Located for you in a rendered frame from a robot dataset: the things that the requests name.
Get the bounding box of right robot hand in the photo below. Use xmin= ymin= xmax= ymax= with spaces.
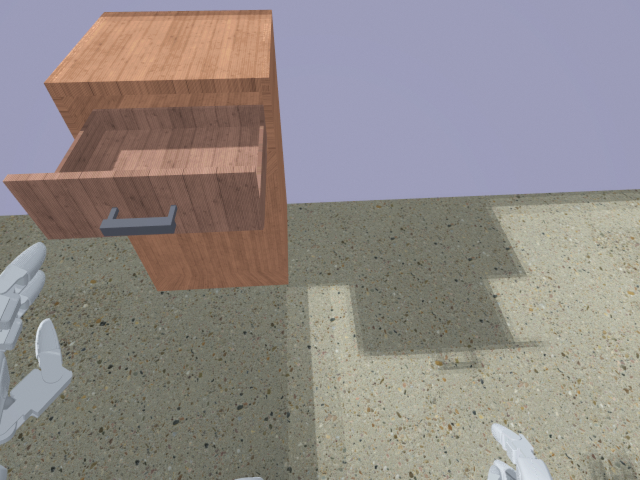
xmin=487 ymin=423 xmax=553 ymax=480

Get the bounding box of drawer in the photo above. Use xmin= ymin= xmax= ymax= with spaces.
xmin=3 ymin=105 xmax=267 ymax=240

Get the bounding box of cabinet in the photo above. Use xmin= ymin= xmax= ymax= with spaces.
xmin=44 ymin=10 xmax=288 ymax=291

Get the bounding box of left robot hand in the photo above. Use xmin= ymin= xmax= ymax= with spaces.
xmin=0 ymin=242 xmax=72 ymax=445

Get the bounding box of handle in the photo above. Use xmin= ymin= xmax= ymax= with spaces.
xmin=99 ymin=205 xmax=177 ymax=237

